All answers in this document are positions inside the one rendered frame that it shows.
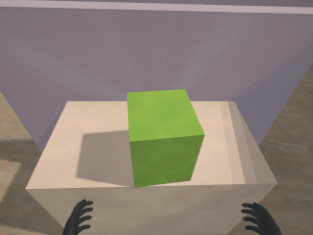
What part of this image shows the carton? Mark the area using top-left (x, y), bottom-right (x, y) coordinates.
top-left (126, 89), bottom-right (205, 188)

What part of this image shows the left robot hand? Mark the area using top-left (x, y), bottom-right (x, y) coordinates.
top-left (63, 199), bottom-right (93, 235)

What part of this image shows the pedestal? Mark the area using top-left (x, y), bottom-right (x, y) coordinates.
top-left (25, 101), bottom-right (278, 235)

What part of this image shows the right robot hand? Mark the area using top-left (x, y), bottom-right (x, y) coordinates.
top-left (241, 202), bottom-right (283, 235)

